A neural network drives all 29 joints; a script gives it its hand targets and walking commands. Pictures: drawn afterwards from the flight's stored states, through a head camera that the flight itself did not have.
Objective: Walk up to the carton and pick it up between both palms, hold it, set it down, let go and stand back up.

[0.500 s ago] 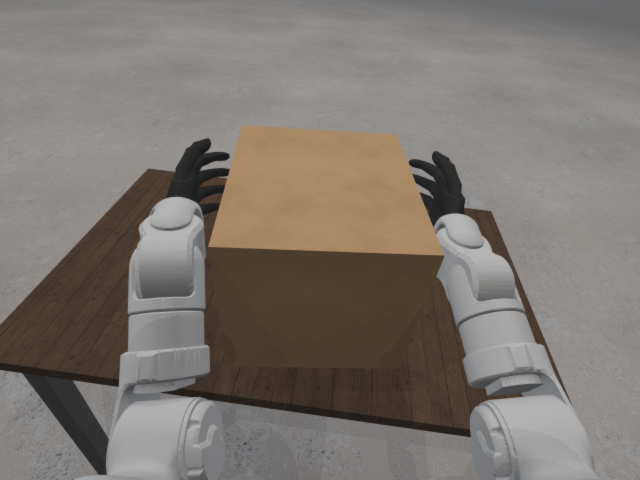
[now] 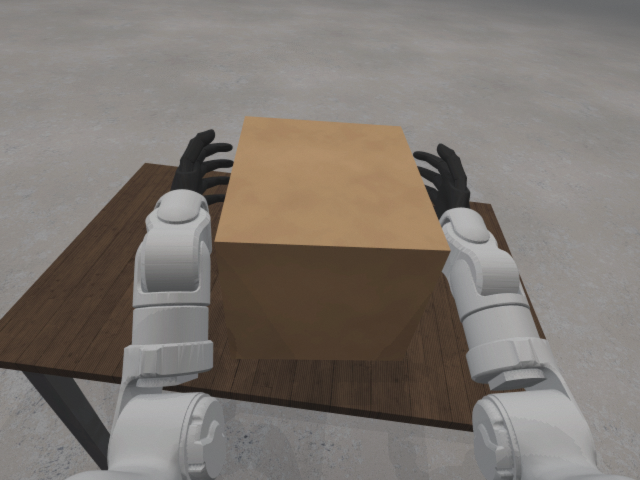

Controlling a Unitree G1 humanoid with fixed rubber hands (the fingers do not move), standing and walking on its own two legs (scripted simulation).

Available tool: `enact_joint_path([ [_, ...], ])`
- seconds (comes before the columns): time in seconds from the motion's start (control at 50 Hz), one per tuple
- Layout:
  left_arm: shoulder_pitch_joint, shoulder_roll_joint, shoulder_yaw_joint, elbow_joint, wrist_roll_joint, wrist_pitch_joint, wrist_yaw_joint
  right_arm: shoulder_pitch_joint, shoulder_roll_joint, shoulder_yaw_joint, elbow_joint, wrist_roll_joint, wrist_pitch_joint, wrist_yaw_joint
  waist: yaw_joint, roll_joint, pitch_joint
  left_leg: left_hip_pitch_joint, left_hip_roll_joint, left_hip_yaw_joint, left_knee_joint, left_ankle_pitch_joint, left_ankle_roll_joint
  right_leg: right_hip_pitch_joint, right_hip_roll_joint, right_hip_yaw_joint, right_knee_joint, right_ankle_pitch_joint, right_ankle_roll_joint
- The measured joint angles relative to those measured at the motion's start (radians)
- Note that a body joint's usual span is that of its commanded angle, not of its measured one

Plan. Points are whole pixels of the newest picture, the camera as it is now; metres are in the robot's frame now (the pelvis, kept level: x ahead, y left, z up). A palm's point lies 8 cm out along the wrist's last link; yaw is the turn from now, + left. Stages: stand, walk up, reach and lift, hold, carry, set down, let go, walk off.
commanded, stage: set down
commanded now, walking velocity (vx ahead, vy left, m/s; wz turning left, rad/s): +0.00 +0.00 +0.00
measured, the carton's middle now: (321, 235) +0.38 -0.01 +0.16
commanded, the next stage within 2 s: none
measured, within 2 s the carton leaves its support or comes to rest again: neither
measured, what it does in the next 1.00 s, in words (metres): stands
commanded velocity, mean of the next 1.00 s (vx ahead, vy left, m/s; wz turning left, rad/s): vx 0.00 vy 0.00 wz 0.00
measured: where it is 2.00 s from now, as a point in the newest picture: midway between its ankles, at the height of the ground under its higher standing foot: outside the picture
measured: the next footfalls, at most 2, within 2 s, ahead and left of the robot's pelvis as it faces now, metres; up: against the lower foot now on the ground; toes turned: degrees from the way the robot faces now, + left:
none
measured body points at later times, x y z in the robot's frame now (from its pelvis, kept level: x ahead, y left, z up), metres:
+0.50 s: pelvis +0.00 -0.01 +0.00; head -0.02 +0.01 +0.45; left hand +0.39 +0.14 +0.18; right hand +0.39 -0.17 +0.15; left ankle +0.01 +0.12 -0.75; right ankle +0.02 -0.11 -0.75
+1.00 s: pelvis +0.01 -0.01 +0.00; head +0.00 +0.00 +0.45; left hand +0.40 +0.13 +0.15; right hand +0.40 -0.18 +0.13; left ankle +0.01 +0.12 -0.75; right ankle +0.02 -0.11 -0.75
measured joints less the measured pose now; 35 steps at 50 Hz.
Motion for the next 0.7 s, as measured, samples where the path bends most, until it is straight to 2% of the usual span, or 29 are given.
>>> enact_joint_path([
  [0.06,0.014,-0.001,0.001,-0.025,-0.012,-0.024,0.0,0.01,0.009,-0.008,-0.035,0.001,-0.011,-0.004,-0.009,-0.006,-0.004,0.005,0.005,-0.003,0.008,-0.009,-0.004,0.008,0.006,-0.003,0.003,-0.006,-0.004],
  [0.16,-0.018,-0.029,0.061,0.043,0.049,-0.061,-0.048,-0.022,0.018,-0.03,0.041,-0.058,-0.032,0.015,-0.01,-0.029,0.017,0.058,0.004,0.001,-0.022,-0.001,-0.007,0.043,0.003,0.001,0.009,-0.016,-0.007],
  [0.28,-0.004,-0.048,0.076,0.054,0.088,-0.165,-0.064,-0.005,0.055,-0.075,0.095,-0.149,-0.176,0.053,0.003,-0.026,0.056,0.081,0.002,0.007,-0.034,0.005,-0.01,0.053,-0.001,0.002,0.023,-0.024,-0.009],
  [0.36,0.017,-0.056,0.073,0.092,0.101,-0.224,-0.066,0.026,0.069,-0.092,0.137,-0.189,-0.249,0.061,0.017,-0.01,0.084,0.092,-0.002,0.005,-0.042,0.01,-0.008,0.062,-0.005,-0.002,0.023,-0.025,-0.008],
  [0.44,0.047,-0.062,0.054,0.107,0.078,-0.25,-0.048,0.074,0.075,-0.092,0.15,-0.201,-0.299,0.057,0.031,0.002,0.109,0.083,-0.003,0.001,-0.044,0.014,-0.008,0.054,-0.008,-0.01,0.024,-0.026,-0.009],
  [0.54,0.08,-0.052,-0.016,0.073,0.006,-0.292,0.011,0.122,0.057,-0.074,0.083,-0.172,-0.351,0.049,0.039,0.006,0.115,0.035,0.003,-0.008,-0.023,0.01,-0.014,0.02,-0.001,-0.021,0.021,-0.019,-0.014],
  [0.6,0.075,-0.046,-0.033,0.08,-0.01,-0.313,0.035,0.114,0.045,-0.074,0.069,-0.173,-0.358,0.05,0.032,-0.003,0.098,0.013,0.008,-0.011,-0.018,0.009,-0.018,0.004,0.004,-0.026,0.016,-0.016,-0.018],
  [0.7,0.052,-0.049,-0.009,0.128,0.018,-0.306,0.029,0.071,0.039,-0.083,0.13,-0.185,-0.343,0.062,0.014,-0.035,0.074,0.023,0.013,-0.006,-0.033,0.01,-0.022,0.005,0.008,-0.024,0.016,-0.022,-0.023],
])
